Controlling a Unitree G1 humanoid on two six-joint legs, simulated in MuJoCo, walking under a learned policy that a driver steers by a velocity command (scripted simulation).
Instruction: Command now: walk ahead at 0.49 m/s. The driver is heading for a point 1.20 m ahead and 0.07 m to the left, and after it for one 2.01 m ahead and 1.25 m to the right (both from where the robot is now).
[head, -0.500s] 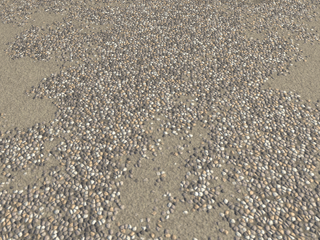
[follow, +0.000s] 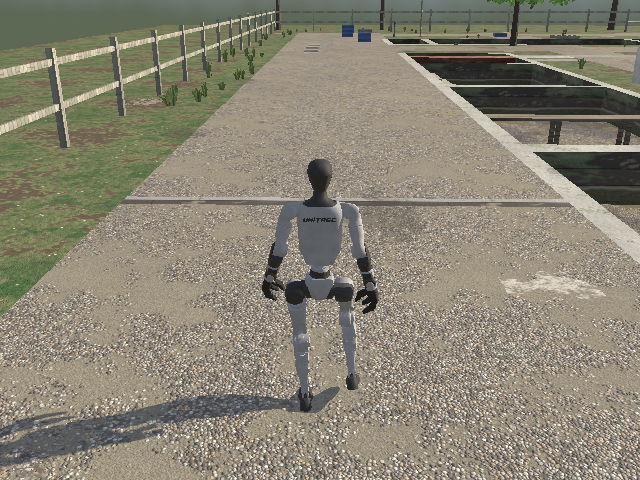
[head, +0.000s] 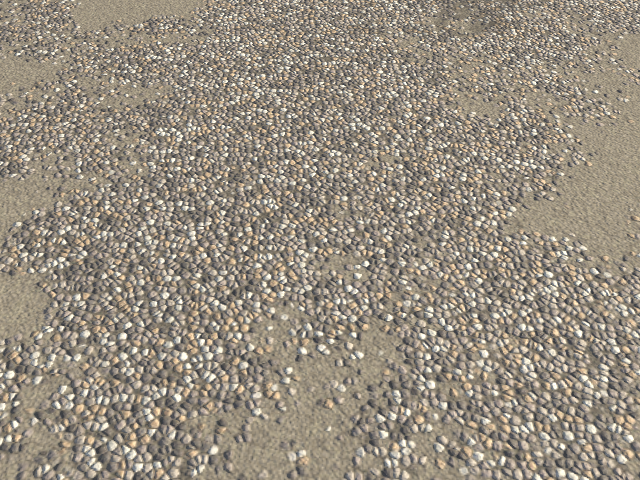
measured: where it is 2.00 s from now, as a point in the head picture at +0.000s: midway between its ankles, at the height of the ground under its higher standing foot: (330, 274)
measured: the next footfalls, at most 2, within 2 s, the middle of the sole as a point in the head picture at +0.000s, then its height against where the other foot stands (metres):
right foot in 0.30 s outside the picture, level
left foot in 0.86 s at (290, 422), level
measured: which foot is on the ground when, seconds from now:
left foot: down 0.00-0.32, up 0.34-0.84, down 0.86-1.00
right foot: up 0.00-0.28, down 0.30-0.88, up 0.90-1.00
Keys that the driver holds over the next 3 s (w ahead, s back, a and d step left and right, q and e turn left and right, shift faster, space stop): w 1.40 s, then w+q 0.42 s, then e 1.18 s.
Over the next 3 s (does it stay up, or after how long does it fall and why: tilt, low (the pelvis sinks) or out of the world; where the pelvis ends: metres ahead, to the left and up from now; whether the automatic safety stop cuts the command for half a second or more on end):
stays up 1.21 -0.01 -0.01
